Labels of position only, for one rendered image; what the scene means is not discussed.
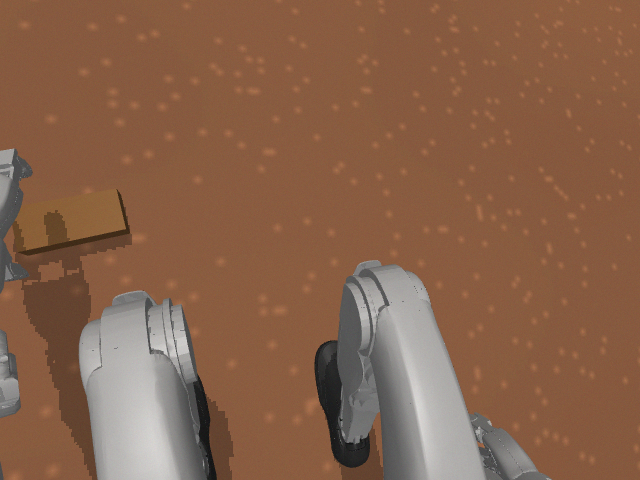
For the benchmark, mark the left robot arm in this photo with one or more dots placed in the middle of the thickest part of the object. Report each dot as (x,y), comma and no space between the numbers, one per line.
(9,386)

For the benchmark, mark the left robot hand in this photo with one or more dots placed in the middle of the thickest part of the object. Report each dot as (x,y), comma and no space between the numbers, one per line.
(12,169)

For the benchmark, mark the right robot foot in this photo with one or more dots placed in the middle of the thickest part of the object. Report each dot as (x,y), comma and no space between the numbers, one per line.
(329,392)

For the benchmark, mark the right robot hand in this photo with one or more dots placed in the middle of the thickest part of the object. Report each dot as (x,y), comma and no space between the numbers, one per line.
(503,458)

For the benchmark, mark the left robot foot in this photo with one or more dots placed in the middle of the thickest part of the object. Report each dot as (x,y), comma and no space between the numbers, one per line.
(204,418)

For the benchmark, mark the small box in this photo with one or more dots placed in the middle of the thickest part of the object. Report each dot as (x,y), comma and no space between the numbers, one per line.
(60,223)

